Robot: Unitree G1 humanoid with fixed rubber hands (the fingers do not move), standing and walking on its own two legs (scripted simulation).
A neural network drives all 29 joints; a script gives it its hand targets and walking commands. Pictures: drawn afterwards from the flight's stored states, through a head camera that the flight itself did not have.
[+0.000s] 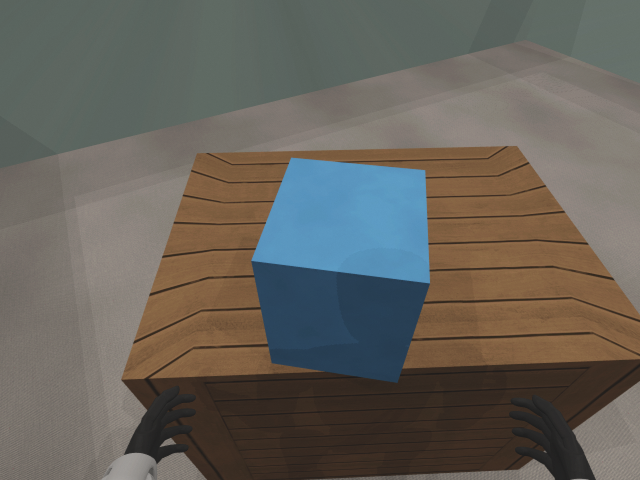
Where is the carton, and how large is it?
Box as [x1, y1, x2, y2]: [251, 158, 429, 382]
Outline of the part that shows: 291,158 251,260 271,361 274,363 397,382 429,284 424,170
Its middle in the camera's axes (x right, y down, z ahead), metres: +0.03 +0.05 +0.59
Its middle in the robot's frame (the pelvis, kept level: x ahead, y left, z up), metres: +0.41 +0.01 +0.02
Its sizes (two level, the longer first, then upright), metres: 0.210 0.200 0.250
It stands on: a pedestal, 0.68 m high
